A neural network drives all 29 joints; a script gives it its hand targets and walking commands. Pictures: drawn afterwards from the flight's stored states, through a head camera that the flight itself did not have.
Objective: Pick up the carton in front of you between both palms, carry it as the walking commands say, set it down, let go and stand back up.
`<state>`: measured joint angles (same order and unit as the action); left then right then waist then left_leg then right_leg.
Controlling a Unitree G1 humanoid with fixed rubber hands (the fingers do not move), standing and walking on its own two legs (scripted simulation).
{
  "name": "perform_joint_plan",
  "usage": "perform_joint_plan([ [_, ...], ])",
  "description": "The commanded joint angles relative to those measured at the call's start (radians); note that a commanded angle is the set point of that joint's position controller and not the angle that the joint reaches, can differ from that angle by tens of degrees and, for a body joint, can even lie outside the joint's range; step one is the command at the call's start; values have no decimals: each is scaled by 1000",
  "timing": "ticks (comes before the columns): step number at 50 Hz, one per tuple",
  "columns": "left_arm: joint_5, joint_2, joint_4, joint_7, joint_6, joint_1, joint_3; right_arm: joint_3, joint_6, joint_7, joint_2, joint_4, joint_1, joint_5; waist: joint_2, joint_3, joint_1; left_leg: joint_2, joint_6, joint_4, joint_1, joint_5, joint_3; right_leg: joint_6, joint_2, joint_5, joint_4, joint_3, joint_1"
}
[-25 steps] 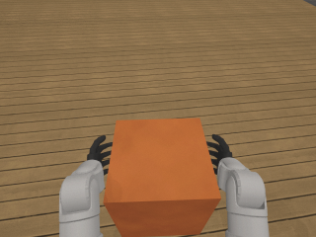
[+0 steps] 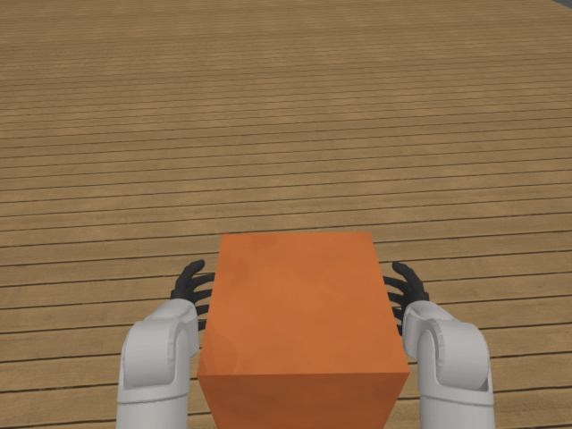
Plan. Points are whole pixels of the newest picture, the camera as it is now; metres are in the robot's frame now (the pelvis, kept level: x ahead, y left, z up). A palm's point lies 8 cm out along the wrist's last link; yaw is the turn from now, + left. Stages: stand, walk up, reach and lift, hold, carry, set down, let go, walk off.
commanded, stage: carry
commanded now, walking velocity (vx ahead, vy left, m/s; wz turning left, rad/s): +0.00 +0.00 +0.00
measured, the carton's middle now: (297, 343) +0.26 +0.00 -0.01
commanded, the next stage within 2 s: none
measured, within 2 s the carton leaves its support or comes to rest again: neither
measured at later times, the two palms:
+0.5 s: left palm (197, 193) +0.48 +0.17 +0.09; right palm (373, 194) +0.47 -0.13 +0.09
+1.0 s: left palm (212, 217) +0.47 +0.15 +0.04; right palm (381, 224) +0.45 -0.15 +0.04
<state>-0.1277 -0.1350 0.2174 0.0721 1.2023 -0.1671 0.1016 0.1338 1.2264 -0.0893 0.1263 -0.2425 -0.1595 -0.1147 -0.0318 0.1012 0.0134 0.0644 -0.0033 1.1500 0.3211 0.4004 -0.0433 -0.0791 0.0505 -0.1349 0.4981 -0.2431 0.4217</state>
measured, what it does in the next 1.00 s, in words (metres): walks ahead: left foot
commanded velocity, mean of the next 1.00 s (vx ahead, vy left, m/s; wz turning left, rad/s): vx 0.00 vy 0.00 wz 0.00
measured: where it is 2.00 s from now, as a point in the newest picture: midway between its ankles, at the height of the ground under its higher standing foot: outside the picture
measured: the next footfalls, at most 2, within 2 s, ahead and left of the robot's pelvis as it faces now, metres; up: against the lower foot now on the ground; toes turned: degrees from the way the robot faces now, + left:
left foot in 0.30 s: +0.29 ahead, +0.12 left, +0.00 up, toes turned +9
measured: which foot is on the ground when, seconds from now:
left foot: up 0.00-0.28, down 0.30-1.00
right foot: down 0.00-1.00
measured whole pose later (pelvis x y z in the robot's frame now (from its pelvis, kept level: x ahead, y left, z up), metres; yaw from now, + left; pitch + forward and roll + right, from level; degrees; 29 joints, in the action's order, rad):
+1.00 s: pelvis +0.19 +0.02 +0.00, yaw -4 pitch +2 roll +0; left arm -0.22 -0.13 -0.08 0.02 0.81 -0.13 0.13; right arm 0.12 0.81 -0.03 0.13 0.10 -0.14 -0.22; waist 0.01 0.13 0.00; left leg 0.08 -0.03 0.57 0.38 0.21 -0.22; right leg 0.01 0.06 -0.44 0.53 -0.13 0.12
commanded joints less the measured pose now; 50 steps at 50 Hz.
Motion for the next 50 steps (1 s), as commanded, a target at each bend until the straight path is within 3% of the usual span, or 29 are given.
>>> perform_joint_plan([
  [1, 422, -1004, 117, -258, -30, -441, -707, -761, -45, 263, 983, -109, -489, 417, 92, 300, -3, 60, -9, -37, 232, -81, 30, -40, 278, 316, -239, 317, -439],
  [5, 432, -979, 142, -273, -51, -368, -717, -779, -82, 244, 1006, -113, -391, 382, 171, 292, -6, 12, 17, -338, 146, -80, -55, -43, 232, 392, -250, 168, -390],
  [8, 434, -941, 171, -277, -54, -341, -719, -784, -85, 235, 975, -160, -381, 380, 210, 274, -3, -8, 18, -501, 101, -200, -101, -31, 211, 433, -218, 109, -387],
  [11, 425, -897, 209, -265, -41, -349, -713, -786, -65, 236, 926, -214, -411, 399, 195, 244, 4, -11, 24, -600, 41, -337, -120, -10, 195, 398, -173, 88, -359],
  [13, 411, -861, 206, -255, -22, -346, -702, -774, -41, 240, 888, -211, -395, 402, 145, 214, -4, -8, 30, -764, -58, -479, -144, 32, 162, 341, -92, 65, -325],
  [14, 399, -841, 195, -251, -12, -339, -696, -766, -28, 244, 863, -202, -390, 401, 111, 199, -5, 19, 33, -822, -133, -554, -131, 57, 143, 286, -48, 68, -287],
  [15, 388, -815, 175, -246, -2, -327, -688, -751, -13, 248, 828, -187, -389, 400, 69, 216, -1, 113, 22, -789, -247, -751, -53, 86, 132, 149, 3, 72, -205],
  [16, 387, -801, 170, -240, 14, -348, -691, -732, -2, 251, 806, -157, -397, 389, -37, 251, 1, 226, -41, -702, -356, -1092, 41, 122, 93, -65, 40, 101, -135],
  [17, 392, -788, 179, -237, 30, -371, -702, -717, -3, 255, 809, -108, -384, 383, -129, 292, -7, 258, -108, -684, -407, -1070, 92, 132, 79, -180, 21, 132, -100],
  [18, 396, -788, 181, -238, 38, -397, -708, -709, -5, 257, 826, -84, -371, 383, -152, 281, -9, 249, -116, -727, -343, -970, 115, 135, 70, -226, 13, 132, -138],
  [19, 402, -802, 170, -239, 41, -424, -715, -700, -6, 257, 843, -72, -379, 381, -129, 283, -9, 221, -107, -735, -314, -922, 94, 133, 67, -202, -14, 139, -179],
  [21, 405, -832, 142, -242, 35, -441, -721, -696, -12, 256, 874, -50, -382, 375, -101, 284, -12, 172, -79, -691, -314, -968, 32, 132, 69, -95, -80, 136, -212],
  [25, 390, -887, 84, -251, -4, -406, -727, -719, -47, 258, 922, -32, -382, 364, -24, 346, -16, 139, -65, -609, -325, -1038, -21, 137, 85, 170, -19, 127, -264],
  [29, 358, -922, 46, -259, -74, -379, -718, -752, -110, 267, 945, -34, -407, 356, 5, 343, -15, 134, -73, -589, -316, -1055, -39, 138, 83, 189, -9, 128, -252],
  [37, 283, -845, 9, -253, -218, -316, -667, -732, -250, 265, 865, -1, -368, 294, 70, 299, -12, 101, -53, -558, -177, -731, -74, 112, 125, 405, 1, 148, -315],
  [43, 197, -764, -83, -243, -329, -321, -574, -623, -358, 250, 787, 105, -357, 197, 53, 236, -11, 109, -40, -585, -168, -633, -75, 95, 120, 250, -21, 152, -252],
  [50, 98, -741, -293, -235, -479, -411, -422, -456, -507, 245, 756, 312, -431, 88, 42, 177, -13, 114, -30, -639, -150, -470, -61, 76, 111, 25, -70, 174, -189],
])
